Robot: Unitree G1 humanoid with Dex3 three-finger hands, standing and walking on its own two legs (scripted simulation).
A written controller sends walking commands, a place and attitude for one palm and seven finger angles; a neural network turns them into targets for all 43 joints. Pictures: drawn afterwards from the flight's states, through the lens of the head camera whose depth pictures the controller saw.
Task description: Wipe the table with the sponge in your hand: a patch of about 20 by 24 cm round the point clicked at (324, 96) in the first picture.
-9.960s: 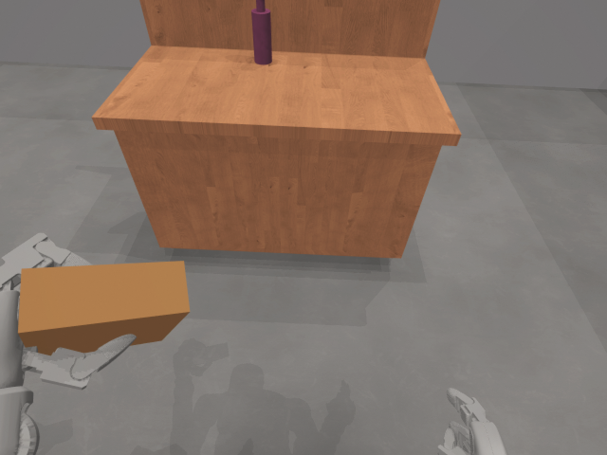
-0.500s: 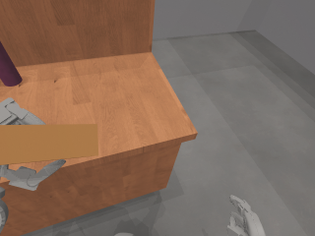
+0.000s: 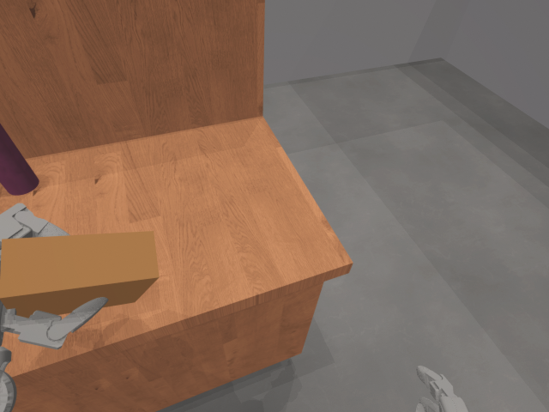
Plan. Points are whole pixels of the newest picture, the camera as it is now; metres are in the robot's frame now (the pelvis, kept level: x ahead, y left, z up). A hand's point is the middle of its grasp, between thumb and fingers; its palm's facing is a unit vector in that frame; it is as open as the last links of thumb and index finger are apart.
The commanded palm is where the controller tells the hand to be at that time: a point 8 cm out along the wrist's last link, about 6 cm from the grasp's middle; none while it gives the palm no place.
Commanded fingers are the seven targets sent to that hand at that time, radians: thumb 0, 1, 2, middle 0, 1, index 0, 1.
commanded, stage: shuffle to correct the standing spot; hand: left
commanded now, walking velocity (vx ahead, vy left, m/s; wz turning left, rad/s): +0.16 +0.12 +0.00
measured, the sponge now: (104, 275) +0.23 +0.21 +0.14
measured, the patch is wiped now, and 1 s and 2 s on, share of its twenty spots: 0.00 0.00 0.00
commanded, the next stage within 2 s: come to a stop and stand still in 0.20 s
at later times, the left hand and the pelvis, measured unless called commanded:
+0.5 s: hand (18, 248) +0.24 +0.31 +0.16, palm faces +0.40 -0.84 -0.38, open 9.4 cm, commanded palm +0.18 +0.34 +0.18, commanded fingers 0.00 0.10 1.30 -1.20 -1.60 -1.20 -1.60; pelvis +0.03 +0.06 +0.00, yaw +1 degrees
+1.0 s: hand (2, 287) +0.20 +0.30 +0.15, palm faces +0.41 -0.84 -0.35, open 9.4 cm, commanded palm +0.15 +0.33 +0.18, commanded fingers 0.00 0.10 1.30 -1.20 -1.60 -1.20 -1.60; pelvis -0.01 +0.05 +0.01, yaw +0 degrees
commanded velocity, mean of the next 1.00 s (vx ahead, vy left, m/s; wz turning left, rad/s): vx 0.04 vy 0.00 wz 0.00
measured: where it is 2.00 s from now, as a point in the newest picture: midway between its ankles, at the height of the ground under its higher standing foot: outside the picture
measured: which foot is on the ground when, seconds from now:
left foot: up 0.00-0.00, down 0.02-1.00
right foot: down 0.00-1.00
